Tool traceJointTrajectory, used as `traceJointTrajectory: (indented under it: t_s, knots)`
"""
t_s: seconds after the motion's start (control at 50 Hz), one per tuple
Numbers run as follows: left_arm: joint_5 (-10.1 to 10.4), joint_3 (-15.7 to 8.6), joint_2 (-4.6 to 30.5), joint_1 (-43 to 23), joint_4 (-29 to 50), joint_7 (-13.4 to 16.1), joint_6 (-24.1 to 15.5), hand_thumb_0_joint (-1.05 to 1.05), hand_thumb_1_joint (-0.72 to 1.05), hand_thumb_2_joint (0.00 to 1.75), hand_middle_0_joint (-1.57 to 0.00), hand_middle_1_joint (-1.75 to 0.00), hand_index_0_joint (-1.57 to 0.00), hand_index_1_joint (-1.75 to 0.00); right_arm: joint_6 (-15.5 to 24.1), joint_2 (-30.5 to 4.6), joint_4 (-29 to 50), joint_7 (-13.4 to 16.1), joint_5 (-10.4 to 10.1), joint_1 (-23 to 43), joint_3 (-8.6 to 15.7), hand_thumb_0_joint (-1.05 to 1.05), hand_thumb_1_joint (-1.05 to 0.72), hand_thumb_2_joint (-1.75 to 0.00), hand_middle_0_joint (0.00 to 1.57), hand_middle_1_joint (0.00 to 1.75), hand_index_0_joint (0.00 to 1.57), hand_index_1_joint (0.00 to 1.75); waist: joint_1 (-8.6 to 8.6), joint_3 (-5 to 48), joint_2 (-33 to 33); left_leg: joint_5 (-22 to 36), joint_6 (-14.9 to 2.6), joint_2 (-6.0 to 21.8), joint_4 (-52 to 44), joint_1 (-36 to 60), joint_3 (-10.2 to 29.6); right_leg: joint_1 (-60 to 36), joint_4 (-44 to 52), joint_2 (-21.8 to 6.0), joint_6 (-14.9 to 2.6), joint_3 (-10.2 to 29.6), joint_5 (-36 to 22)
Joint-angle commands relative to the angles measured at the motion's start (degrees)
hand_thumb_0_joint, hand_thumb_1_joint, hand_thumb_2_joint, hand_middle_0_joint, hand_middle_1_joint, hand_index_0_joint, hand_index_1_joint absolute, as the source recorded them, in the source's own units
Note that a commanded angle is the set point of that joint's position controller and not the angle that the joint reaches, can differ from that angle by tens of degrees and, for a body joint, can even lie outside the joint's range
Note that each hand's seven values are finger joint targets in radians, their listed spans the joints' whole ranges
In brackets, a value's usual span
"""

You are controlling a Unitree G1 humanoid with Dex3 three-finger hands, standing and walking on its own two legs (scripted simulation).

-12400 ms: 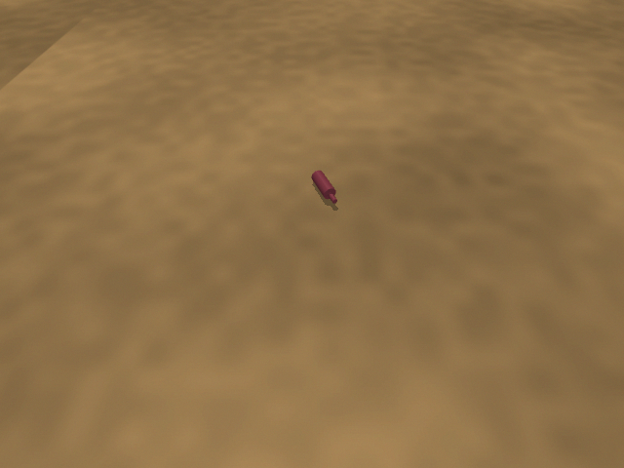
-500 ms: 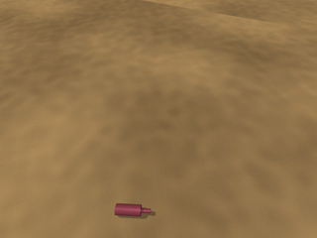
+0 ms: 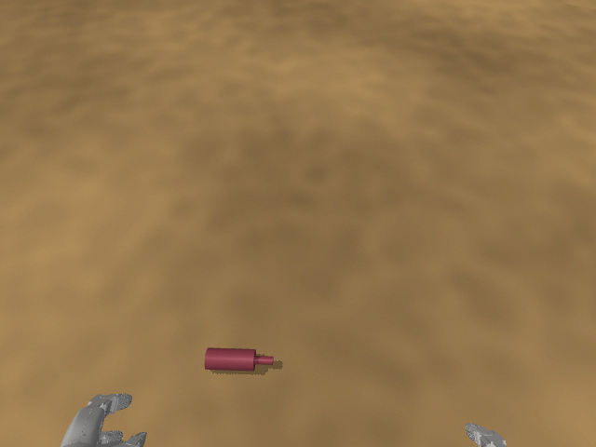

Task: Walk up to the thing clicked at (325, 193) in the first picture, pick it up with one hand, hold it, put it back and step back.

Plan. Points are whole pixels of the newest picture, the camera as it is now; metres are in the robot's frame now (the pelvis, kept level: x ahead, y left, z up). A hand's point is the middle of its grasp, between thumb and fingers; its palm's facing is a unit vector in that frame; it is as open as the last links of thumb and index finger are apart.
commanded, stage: rise first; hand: left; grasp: from above
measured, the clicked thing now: (240, 359) +0.44 +0.18 -0.73
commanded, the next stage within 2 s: none
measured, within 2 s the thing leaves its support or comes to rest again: neither
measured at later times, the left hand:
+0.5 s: hand out of the picture +0.13 +0.26 -0.21, palm faces -0.16 -0.88 -0.44, open 14.0 cm
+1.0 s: hand (166, 417) +0.23 +0.28 -0.39, palm faces -0.46 -0.50 -0.73, open 14.0 cm
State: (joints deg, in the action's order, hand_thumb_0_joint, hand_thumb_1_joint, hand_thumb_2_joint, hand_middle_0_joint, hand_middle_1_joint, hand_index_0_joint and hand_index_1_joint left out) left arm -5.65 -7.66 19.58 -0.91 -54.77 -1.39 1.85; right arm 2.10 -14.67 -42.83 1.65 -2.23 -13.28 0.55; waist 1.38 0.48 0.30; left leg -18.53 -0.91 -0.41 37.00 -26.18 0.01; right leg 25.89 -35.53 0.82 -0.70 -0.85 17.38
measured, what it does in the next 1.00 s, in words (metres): lowers itself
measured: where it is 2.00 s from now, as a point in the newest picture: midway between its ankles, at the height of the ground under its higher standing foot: outside the picture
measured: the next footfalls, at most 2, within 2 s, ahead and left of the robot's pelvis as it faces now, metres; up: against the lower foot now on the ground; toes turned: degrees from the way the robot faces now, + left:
none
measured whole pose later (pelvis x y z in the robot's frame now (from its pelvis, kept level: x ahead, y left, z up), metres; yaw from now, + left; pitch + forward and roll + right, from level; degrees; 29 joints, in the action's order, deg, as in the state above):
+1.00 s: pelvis -0.06 +0.00 -0.25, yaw -1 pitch +34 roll -2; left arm -38.1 -6.0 27.2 -14.9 -43.0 3.7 -6.0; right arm 10.3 -17.6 -36.3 -2.3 -0.6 -5.7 2.7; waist 1.6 9.9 -1.2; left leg -39.7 -1.1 -0.4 105.1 -98.9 0.8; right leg 98.4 -103.5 0.2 -1.4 -2.9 38.6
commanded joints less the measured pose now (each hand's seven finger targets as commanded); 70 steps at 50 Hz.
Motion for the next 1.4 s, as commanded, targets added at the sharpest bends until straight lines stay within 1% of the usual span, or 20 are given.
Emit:
traceJointTrajectory:
  t_s: [0.0, 0.06, 0.14, 0.22, 0.34, 0.44, 0.5, 0.52, 0.58, 0.62, 0.7, 0.76, 0.8, 0.92, 0.96, 1.06, 1.16, 1.2, 1.36, 1.38]
  knots:
    - [-2.1, -2.3, 10.4, 3.6, 7.7, 0.9, 4.7, 0.0, -0.34, 0.94, -0.14, -0.99, -0.13, -0.99, 1.9, -9.9, 10.9, 0.2, -0.1, 1.7, 3.4, 0.0, -0.9, -0.9, 0.2, 0.3, 0.2, 0.3, -1.62, 10.7, -0.3, 11.5, 0.21, -0.8, 0.3, -1.4, 0.4, -2.2, -0.1, 0.2, -1.29, -0.4, -9.0]
    - [-2.8, -2.9, 9.7, 5.9, 9.8, 1.5, 5.9, 0.0, -0.51, 0.94, -0.13, -1.02, -0.13, -1.03, 2.8, -9.4, 12.4, 0.1, 0.2, 0.6, 3.4, 0.0, -0.89, -0.9, 0.2, 0.3, 0.2, 0.3, -1.06, 10.4, 0.0, 4.6, -0.03, -0.4, 3.8, -6.0, 0.7, 3.5, -4.0, 0.5, -1.18, -0.5, -2.4]
    - [-4.3, -4.1, 11.3, 5.9, 19.1, 1.7, 5.0, 0.0, -0.56, 0.96, -0.11, -1.06, -0.11, -1.06, 4.4, -8.6, 14.6, 0.2, 0.6, -0.4, 3.8, 0.0, -0.9, -0.9, 0.2, 0.3, 0.2, 0.3, -0.57, 15.2, -3.3, 6.7, 0.14, -0.1, 10.4, -8.8, 1.0, 8.6, -11.4, 0.3, -1.18, -0.3, -4.0]
    - [-4.9, -3.1, 10.2, 9.1, 29.7, 1.8, 5.3, 0.0, -0.58, 0.98, -0.09, -1.06, -0.08, -1.07, 5.6, -8.4, 16.9, 0.8, 0.8, -0.7, 4.4, 0.0, -0.9, -0.9, 0.2, 0.3, 0.2, 0.3, 0.07, 20.3, -3.9, 8.8, 0.12, 0.0, 14.3, -9.2, 1.2, 11.3, -15.0, 0.2, -1.1, 0.0, -5.7]
    - [-6.1, -2.6, 9.6, 17.4, 34.4, 2.0, 8.6, 0.0, -0.56, 0.95, -0.09, -1.07, -0.09, -1.06, 6.5, -8.3, 17.9, 1.0, 1.0, -0.4, 4.3, 0.0, -0.9, -0.9, 0.2, 0.3, 0.2, 0.3, 0.34, 21.1, -3.9, 10.9, 0.21, 0.4, 17.9, -12.0, 2.2, 14.7, -18.6, 0.5, -1.18, -0.5, -5.9]
    - [-7.6, -2.8, 9.5, 20.2, 36.5, 2.4, 10.1, 0.0, -0.53, 0.93, -0.09, -1.07, -0.1, -1.05, 7.2, -8.2, 18.5, 0.9, 1.3, -0.1, 4.1, 0.0, -0.89, -0.9, 0.2, 0.3, 0.2, 0.3, -0.03, 20.4, -4.7, 11.4, 0.48, 0.7, 20.8, -15.1, 3.1, 19.5, -22.4, 0.6, -1.35, -1.2, -4.6]
    - [-8.4, -1.7, 9.2, 17.2, 40.5, 2.5, 9.8, 0.0, -0.54, 0.93, -0.09, -1.07, -0.1, -1.06, 8.0, -7.9, 20.7, 0.6, 1.4, 1.1, 3.9, 0.0, -0.9, -0.9, 0.2, 0.3, 0.2, 0.3, 1.24, 22.1, -4.5, 11.0, 0.26, 0.4, 23.7, -17.3, 2.8, 21.3, -24.3, 0.7, -1.31, -1.0, -4.9]
    - [-8.9, -2.6, 10.1, 17.3, 37.5, 2.7, 9.7, 0.0, -0.55, 0.93, -0.1, -1.06, -0.11, -1.05, 8.1, -8.2, 19.0, 0.6, 1.5, 0.1, 4.0, 0.0, -0.91, -0.9, 0.2, 0.3, 0.2, 0.3, 1.41, 20.7, -4.5, 10.1, 0.31, 0.6, 24.6, -18.9, 3.0, 23.3, -25.7, 0.7, -1.31, -1.0, -4.1]
    - [-11.7, -0.7, 10.0, 10.7, 37.2, 2.3, 7.1, 0.0, -0.56, 0.95, -0.1, -1.05, -0.1, -1.05, 9.0, -8.6, 19.7, 0.0, 1.6, 1.5, 4.1, 0.0, -0.9, -0.9, 0.2, 0.3, 0.2, 0.3, 2.27, 21.1, -5.2, 7.3, 0.42, 0.8, 28.4, -23.2, 4.0, 30.8, -31.0, 0.7, -1.57, -1.2, -0.7]
    - [-13.7, -0.9, 10.4, 7.9, 33.0, 2.4, 4.8, 0.0, -0.55, 0.96, -0.08, -1.06, -0.08, -1.05, 9.5, -9.3, 17.7, -0.5, 1.8, 1.3, 4.3, 0.0, -0.88, -0.9, 0.2, 0.3, 0.2, 0.3, 2.28, 19.6, -5.6, 1.1, 0.59, 0.8, 30.9, -28.2, 4.7, 37.0, -35.1, 0.7, -1.73, -1.1, 4.1]
    - [-19.9, -0.5, 12.7, 0.7, 30.8, 2.8, -0.8, 0.0, -0.56, 0.98, -0.08, -1.06, -0.08, -1.06, 11.0, -10.4, 17.8, -1.4, 1.5, 3.1, 4.9, 0.0, -0.89, -0.9, 0.2, 0.3, 0.2, 0.3, 1.63, 26.8, -5.7, -3.5, 0.75, 0.1, 37.4, -34.1, 4.5, 43.3, -42.2, 0.4, -1.62, -0.5, 5.9]
    - [-23.5, -1.0, 14.8, -3.4, 26.9, 3.7, -3.8, 0.0, -0.57, 0.98, -0.09, -1.08, -0.09, -1.08, 11.5, -11.2, 16.1, -2.0, 1.4, 3.2, 5.0, 0.0, -0.91, -0.9, 0.2, 0.3, 0.2, 0.3, 1.25, 31.1, -6.1, -1.5, 0.59, -0.4, 42.9, -38.3, 4.2, 48.1, -47.5, 0.4, -1.73, -0.4, 4.8]
    - [-26.0, -3.1, 18.1, -6.2, 25.4, 4.7, -5.5, 0.0, -0.58, 0.98, -0.1, -1.08, -0.1, -1.08, 11.5, -12.0, 15.1, -2.5, 1.3, 3.3, 5.6, 0.0, -0.92, -0.91, 0.2, 0.3, 0.2, 0.3, -0.27, 34.1, -6.9, -1.2, 0.69, -0.5, 45.6, -40.2, 4.3, 51.2, -50.6, 0.2, -1.89, -0.5, 5.0]
    - [-33.3, -4.1, 22.7, -16.9, 17.2, 6.7, -9.2, 0.0, -0.55, 0.96, -0.12, -1.06, -0.13, -1.06, 10.3, -12.2, 11.3, -3.7, 1.6, 1.7, 6.1, 0.0, -0.94, -0.91, 0.2, 0.3, 0.2, 0.3, -0.61, 41.0, -3.6, -1.1, -0.94, -1.6, 57.0, -52.0, 1.3, 53.9, -56.0, 0.5, -1.55, 0.1, 3.4]
    - [-35.5, -3.1, 23.6, -23.2, 16.4, 6.9, -10.8, 0.0, -0.54, 0.95, -0.15, -1.03, -0.15, -1.03, 9.9, -12.1, 10.1, -4.2, 1.8, 0.8, 6.5, 0.0, -0.95, -0.92, 0.2, 0.3, 0.2, 0.3, 0.28, 43.4, -2.4, -1.8, -1.34, -1.8, 60.6, -55.9, 0.5, 54.0, -57.5, 0.4, -1.28, 0.4, 2.9]
    - [-41.6, -2.1, 26.8, -36.6, 10.3, 8.4, -14.9, 0.0, -0.53, 0.97, -0.14, -1.0, -0.14, -1.01, 8.8, -12.4, 7.9, -4.9, 2.6, -1.0, 6.9, 0.0, -0.93, -0.91, 0.2, 0.3, 0.2, 0.3, 1.68, 44.6, -2.9, -9.9, -1.29, -1.7, 65.0, -63.0, 0.4, 60.1, -61.5, 0.4, -1.24, -0.4, 10.1]
    - [-46.6, -3.8, 32.1, -43.5, 3.5, 11.2, -17.6, 0.0, -0.48, 0.98, -0.12, -0.98, -0.12, -0.98, 7.2, -12.8, 6.5, -5.2, 3.3, -2.3, 6.5, 0.0, -0.87, -0.9, 0.2, 0.3, 0.2, 0.3, 2.07, 46.3, -2.2, -12.5, -1.6, -1.9, 68.9, -67.6, 0.3, 62.9, -64.1, 0.6, -1.08, -1.3, 13.6]
    - [-48.5, -3.2, 32.4, -46.5, 1.6, 12.1, -18.3, 0.0, -0.47, 0.99, -0.08, -1.01, -0.08, -1.01, 6.5, -12.4, 5.7, -5.3, 3.8, -2.2, 6.1, 0.0, -0.85, -0.89, 0.2, 0.3, 0.2, 0.3, 2.67, 45.0, -4.2, -14.6, -1.61, -1.9, 70.0, -69.1, 0.4, 65.9, -65.7, 0.7, -1.16, -1.7, 15.9]
    - [-55.5, -2.8, 35.3, -53.7, -4.4, 15.8, -19.8, 0.0, -0.49, 0.99, -0.08, -0.97, -0.08, -0.97, 2.6, -13.1, 4.2, -6.2, 5.3, -3.5, 5.7, 0.0, -0.88, -0.9, 0.2, 0.3, 0.2, 0.3, 4.16, 44.8, -9.5, -12.5, -1.16, -1.6, 72.9, -67.8, 2.6, 74.8, -72.3, 0.5, -1.76, -4.3, 13.5]
    - [-56.3, -2.3, 34.9, -52.9, -7.6, 16.2, -19.8, 0.0, -0.5, 1.0, -0.07, -0.98, -0.07, -0.97, 2.2, -13.4, 3.7, -6.4, 5.6, -3.6, 5.5, 0.0, -0.89, -0.9, 0.2, 0.3, 0.2, 0.3, 4.87, 42.3, -9.4, -13.2, -1.19, -1.5, 73.5, -69.0, 2.9, 76.4, -72.9, 0.4, -1.75, -4.6, 14.0]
